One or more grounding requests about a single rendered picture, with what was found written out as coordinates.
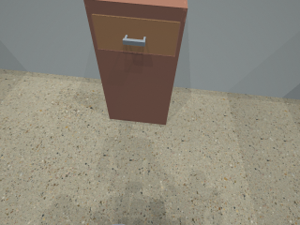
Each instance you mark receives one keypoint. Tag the drawer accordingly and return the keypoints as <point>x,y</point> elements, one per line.
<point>160,35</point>

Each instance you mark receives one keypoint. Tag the handle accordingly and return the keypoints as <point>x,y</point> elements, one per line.
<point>133,41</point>

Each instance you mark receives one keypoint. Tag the cabinet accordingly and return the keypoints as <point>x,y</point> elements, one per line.
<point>138,86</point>

